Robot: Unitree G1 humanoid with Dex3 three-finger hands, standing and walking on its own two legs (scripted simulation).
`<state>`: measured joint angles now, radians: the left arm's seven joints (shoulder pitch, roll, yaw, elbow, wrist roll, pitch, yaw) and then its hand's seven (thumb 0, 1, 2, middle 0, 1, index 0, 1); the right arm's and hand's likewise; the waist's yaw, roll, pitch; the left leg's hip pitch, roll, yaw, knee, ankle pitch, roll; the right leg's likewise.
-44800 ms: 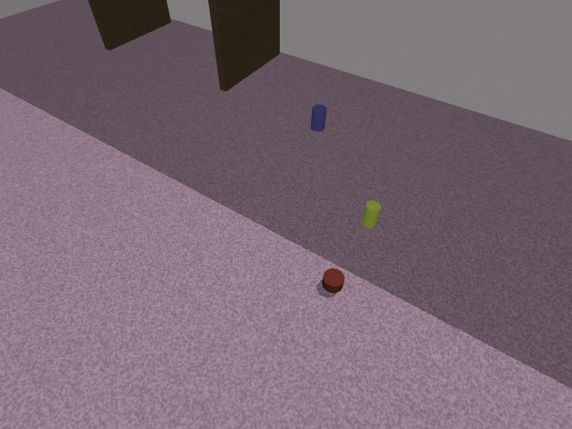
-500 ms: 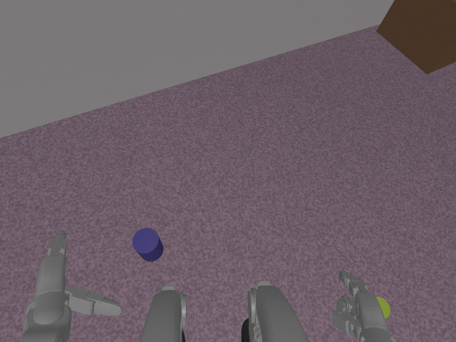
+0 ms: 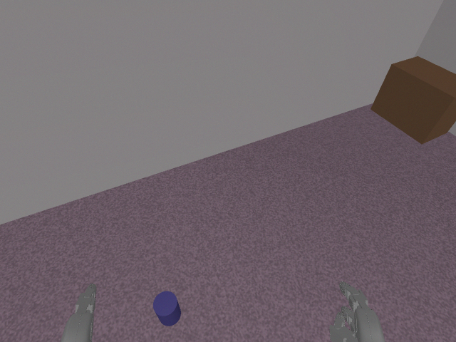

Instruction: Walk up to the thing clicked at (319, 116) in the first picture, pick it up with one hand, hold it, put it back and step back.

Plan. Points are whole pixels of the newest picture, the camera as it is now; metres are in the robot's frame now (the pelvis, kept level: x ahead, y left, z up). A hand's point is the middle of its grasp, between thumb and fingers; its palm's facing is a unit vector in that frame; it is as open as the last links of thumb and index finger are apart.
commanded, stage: home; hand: left
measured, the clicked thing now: (167, 308) +0.40 +0.21 -0.65
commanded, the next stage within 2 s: stand in 1.52 s
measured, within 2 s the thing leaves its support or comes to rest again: neither
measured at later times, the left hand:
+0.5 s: hand out of the picture +0.16 +0.17 -0.05, palm faces +0.10 -0.95 -0.29, open 17.6 cm
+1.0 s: hand out of the picture +0.16 +0.17 -0.05, palm faces +0.10 -0.95 -0.28, open 17.6 cm
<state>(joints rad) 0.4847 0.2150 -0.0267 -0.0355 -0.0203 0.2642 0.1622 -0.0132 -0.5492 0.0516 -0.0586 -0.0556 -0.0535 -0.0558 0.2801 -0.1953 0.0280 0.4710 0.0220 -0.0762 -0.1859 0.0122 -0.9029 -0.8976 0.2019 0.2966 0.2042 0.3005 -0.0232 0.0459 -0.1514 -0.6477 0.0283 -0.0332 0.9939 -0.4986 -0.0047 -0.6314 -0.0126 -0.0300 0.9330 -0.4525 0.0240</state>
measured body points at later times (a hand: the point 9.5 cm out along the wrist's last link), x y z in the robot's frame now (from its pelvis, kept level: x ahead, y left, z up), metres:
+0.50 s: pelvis -0.01 -0.01 +0.00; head +0.00 -0.01 +0.45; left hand +0.15 +0.22 -0.03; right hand +0.14 -0.25 -0.07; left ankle +0.00 +0.12 -0.68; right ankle +0.01 -0.14 -0.68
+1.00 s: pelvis -0.01 -0.01 +0.00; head +0.00 -0.01 +0.45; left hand +0.15 +0.22 -0.03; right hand +0.15 -0.26 -0.07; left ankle +0.00 +0.12 -0.68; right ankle +0.01 -0.14 -0.68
